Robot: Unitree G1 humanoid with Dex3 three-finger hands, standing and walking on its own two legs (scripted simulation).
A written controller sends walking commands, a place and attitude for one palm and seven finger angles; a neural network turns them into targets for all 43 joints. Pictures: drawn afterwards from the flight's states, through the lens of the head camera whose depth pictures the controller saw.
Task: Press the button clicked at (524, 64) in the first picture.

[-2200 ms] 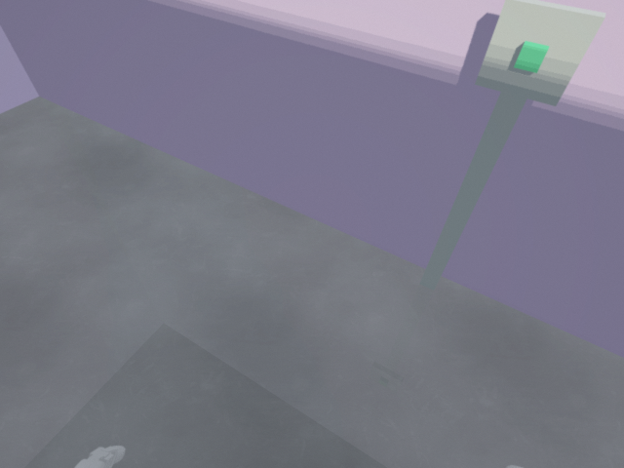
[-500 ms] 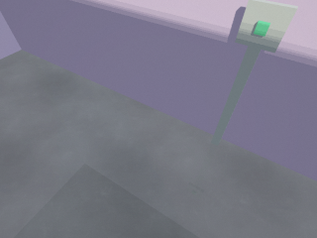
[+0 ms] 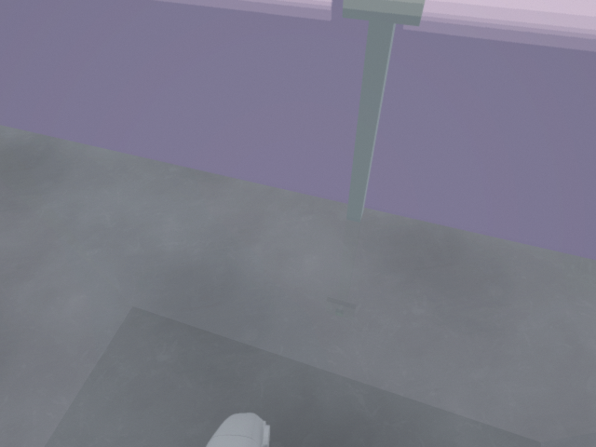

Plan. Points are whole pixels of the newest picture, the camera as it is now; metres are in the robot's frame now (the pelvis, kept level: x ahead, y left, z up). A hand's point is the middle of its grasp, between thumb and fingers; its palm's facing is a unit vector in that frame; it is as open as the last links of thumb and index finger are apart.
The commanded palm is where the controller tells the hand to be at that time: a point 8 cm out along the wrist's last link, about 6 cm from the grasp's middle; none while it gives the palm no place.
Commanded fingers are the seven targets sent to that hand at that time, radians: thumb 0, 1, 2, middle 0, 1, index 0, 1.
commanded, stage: walk to a spot facing it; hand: left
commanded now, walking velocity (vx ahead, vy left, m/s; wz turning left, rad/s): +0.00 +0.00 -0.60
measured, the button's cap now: out of the picture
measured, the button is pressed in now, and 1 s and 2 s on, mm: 0 0 0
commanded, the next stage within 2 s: turn to face it in 1.20 s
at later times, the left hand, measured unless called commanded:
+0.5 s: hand out of the picture +0.12 +0.27 -0.17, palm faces -0.21 -0.95 -0.22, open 7.4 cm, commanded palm none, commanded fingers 0.00 0.90 0.90 -0.20 -0.30 -0.20 -0.30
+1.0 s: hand (245, 389) +0.21 +0.12 -0.15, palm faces -0.56 -0.79 -0.24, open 7.4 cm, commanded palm none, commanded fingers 0.00 0.90 0.90 -0.20 -0.30 -0.20 -0.30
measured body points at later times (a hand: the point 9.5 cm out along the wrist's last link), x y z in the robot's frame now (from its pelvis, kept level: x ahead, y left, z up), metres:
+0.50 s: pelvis +0.00 +0.07 +0.01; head +0.04 +0.10 +0.45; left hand +0.13 +0.32 -0.15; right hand +0.04 -0.20 -0.11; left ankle +0.00 +0.17 -0.73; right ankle -0.04 -0.06 -0.66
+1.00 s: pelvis +0.01 +0.02 -0.01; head +0.02 -0.01 +0.44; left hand +0.24 +0.16 -0.13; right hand -0.16 -0.19 -0.16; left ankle +0.02 +0.16 -0.67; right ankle -0.08 -0.04 -0.73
